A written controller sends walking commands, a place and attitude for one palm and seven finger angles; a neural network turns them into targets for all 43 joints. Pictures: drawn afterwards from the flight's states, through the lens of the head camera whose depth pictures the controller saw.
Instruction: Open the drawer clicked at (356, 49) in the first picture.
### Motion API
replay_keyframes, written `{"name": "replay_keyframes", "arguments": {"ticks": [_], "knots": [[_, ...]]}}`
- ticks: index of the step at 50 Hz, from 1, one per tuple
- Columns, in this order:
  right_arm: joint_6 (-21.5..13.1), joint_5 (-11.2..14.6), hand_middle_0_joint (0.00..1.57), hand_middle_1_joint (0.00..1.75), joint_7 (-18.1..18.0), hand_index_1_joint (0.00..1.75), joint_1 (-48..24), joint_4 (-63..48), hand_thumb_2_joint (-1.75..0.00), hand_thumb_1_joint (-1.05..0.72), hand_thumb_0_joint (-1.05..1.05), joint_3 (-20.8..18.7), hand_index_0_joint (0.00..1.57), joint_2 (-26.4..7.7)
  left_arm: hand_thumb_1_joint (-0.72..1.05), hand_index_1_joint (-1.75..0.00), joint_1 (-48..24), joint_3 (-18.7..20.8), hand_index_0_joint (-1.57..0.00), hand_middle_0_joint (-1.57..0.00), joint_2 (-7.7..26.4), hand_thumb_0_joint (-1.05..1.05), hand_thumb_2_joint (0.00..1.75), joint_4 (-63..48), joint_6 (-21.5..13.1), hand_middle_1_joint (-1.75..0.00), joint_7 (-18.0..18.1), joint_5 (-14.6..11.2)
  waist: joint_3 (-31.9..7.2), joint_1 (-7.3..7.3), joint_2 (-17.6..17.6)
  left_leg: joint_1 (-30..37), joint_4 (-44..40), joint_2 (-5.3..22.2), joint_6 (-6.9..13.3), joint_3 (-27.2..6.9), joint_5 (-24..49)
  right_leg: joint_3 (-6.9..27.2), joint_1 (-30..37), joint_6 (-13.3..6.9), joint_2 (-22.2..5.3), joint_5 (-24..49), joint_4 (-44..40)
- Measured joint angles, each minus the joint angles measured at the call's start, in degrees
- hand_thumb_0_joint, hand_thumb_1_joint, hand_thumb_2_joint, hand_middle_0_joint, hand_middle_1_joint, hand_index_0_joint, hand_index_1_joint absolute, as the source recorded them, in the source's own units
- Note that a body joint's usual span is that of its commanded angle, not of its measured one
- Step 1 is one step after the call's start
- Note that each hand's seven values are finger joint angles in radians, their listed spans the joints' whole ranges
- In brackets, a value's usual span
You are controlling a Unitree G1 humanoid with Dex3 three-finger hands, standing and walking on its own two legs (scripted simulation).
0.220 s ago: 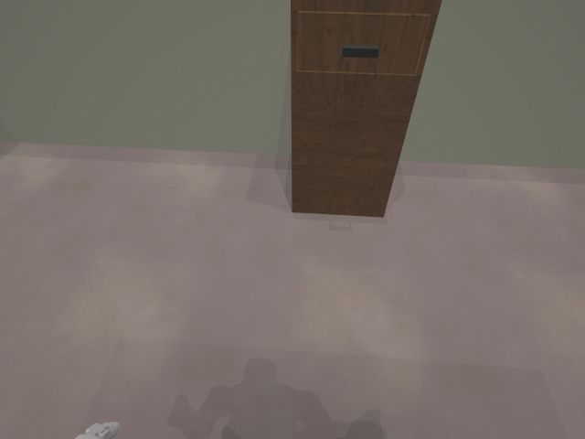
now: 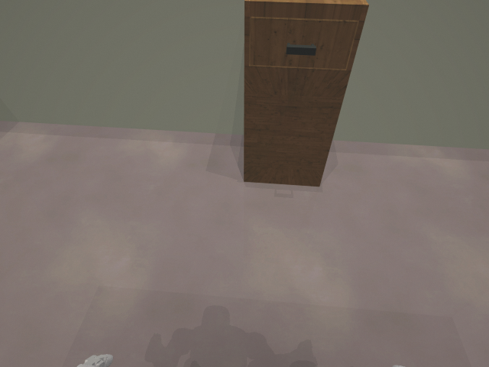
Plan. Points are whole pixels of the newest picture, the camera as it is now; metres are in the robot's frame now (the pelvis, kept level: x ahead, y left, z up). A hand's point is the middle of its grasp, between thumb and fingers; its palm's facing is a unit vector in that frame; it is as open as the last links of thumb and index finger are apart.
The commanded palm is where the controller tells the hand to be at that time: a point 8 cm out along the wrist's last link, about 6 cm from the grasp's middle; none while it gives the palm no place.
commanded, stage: stand and wait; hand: left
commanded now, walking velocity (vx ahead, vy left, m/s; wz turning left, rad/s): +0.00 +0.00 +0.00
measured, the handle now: (300, 47) +1.22 -0.15 +0.02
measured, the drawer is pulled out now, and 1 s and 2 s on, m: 0.00 0.00 0.00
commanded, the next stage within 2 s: look at it before walking up in 0.60 s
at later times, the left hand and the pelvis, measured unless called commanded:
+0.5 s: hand out of the picture +0.05 +0.25 -0.15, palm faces -0.03 -0.94 -0.34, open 7.4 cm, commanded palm none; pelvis -0.01 +0.00 +0.00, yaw +0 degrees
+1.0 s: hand out of the picture +0.07 +0.25 -0.15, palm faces -0.04 -0.94 -0.33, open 7.4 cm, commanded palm none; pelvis -0.01 +0.00 +0.01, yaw +0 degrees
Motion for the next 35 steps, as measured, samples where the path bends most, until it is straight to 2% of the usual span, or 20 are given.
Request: {"name": "replay_keyframes", "arguments": {"ticks": [18, 35], "knots": [[0.27, 0.29, 0.20, 0.30, -0.04, 0.30, 2.64, 4.62, -0.90, -0.90, 0.01, -0.20, 0.21, -0.99, 0.90, -0.30, 2.31, 0.55, -0.20, -0.20, 0.94, 0.01, 0.90, 4.14, 0.22, -0.30, -0.14, -0.09, 1.76, 0.02, -0.23, 0.12, -2.28, 0.57, -0.35, -0.30, 2.17, -0.31, 0.53, -0.28, 0.55, 2.57, -3.09], [-0.04, 0.38, 0.20, 0.30, 0.22, 0.30, 2.10, 5.39, -0.90, -0.90, 0.01, 0.04, 0.21, -0.62, 0.90, -0.30, 1.10, 0.47, -0.20, -0.20, 0.95, 0.01, 0.90, 4.35, -0.02, -0.30, -0.21, 0.05, 1.19, -0.11, -0.10, 0.32, -3.48, 0.38, -0.12, -0.05, 3.07, -0.05, 0.65, -0.01, 0.36, 3.50, -4.24]]}}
